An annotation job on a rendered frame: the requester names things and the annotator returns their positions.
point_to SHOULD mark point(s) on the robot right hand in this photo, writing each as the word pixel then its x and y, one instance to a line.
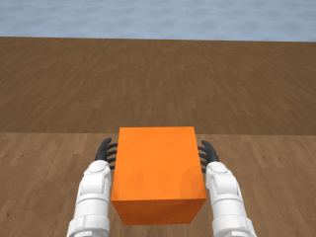
pixel 210 155

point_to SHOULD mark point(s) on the carton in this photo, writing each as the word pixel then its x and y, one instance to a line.
pixel 158 178

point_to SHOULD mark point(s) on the robot left forearm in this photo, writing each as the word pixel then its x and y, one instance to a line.
pixel 92 203

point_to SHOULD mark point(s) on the robot right forearm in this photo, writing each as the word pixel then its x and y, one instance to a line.
pixel 229 214

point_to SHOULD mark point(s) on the robot left hand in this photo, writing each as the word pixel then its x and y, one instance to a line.
pixel 103 154

